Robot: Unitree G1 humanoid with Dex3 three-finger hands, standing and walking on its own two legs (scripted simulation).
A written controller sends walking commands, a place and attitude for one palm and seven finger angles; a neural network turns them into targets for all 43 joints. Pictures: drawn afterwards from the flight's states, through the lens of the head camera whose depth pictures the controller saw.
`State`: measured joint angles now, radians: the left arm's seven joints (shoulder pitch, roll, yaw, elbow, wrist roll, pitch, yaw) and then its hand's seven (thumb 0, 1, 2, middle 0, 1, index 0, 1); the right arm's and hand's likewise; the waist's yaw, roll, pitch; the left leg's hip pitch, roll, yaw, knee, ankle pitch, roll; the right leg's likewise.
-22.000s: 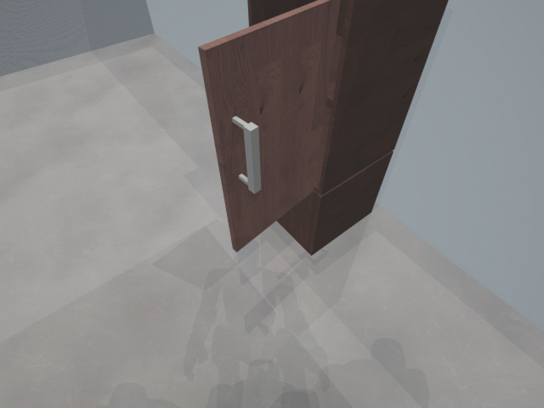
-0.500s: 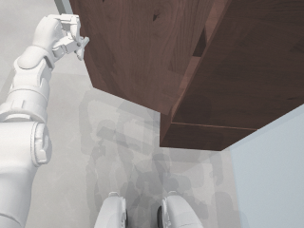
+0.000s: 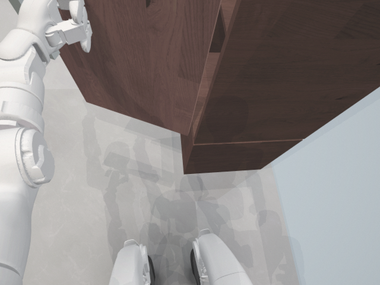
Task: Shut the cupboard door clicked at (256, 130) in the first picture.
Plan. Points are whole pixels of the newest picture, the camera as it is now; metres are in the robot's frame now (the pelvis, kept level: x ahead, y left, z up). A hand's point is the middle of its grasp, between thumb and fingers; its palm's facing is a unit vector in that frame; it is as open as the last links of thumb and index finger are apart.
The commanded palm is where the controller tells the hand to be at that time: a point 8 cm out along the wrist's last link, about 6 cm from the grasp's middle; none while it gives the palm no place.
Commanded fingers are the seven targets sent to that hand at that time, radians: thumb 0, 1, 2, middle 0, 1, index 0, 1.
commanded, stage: push the door shut along its arc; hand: left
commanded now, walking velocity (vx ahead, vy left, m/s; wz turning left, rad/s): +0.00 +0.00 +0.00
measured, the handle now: (37, 10) +0.62 +0.18 +0.12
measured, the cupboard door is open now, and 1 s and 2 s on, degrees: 67 61 61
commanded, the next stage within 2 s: pull the fist back off the door in 0.14 s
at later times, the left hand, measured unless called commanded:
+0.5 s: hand (95, 19) +0.59 +0.09 +0.12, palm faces +0.10 -0.99 -0.05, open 2.9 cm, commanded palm +0.57 +0.11 +0.12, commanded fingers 0.00 0.90 0.90 -1.30 -1.50 -1.30 -1.50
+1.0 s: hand (102, 52) +0.52 +0.08 +0.11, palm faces +0.05 -1.00 -0.02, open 3.1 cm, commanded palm +0.48 +0.12 +0.12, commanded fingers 0.00 0.90 0.90 -1.30 -1.50 -1.30 -1.50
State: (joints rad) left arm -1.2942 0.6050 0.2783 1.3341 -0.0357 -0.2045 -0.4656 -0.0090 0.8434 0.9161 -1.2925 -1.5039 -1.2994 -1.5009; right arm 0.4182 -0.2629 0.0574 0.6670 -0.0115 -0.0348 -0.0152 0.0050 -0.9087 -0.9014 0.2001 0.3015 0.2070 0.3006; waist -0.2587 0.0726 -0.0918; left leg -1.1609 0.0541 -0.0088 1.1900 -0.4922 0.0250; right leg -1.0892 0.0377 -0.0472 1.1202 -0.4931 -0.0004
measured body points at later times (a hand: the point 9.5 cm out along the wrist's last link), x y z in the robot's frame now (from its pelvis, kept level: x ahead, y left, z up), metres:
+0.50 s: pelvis -0.01 -0.01 -0.01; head +0.16 +0.02 +0.41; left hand +0.58 +0.14 +0.12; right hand -0.04 -0.25 -0.11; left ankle +0.03 +0.10 -0.64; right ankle +0.01 -0.13 -0.64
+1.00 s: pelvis +0.03 -0.01 +0.04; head +0.14 -0.01 +0.47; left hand +0.52 +0.13 +0.12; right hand +0.01 -0.27 -0.08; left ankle +0.03 +0.10 -0.64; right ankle +0.01 -0.13 -0.64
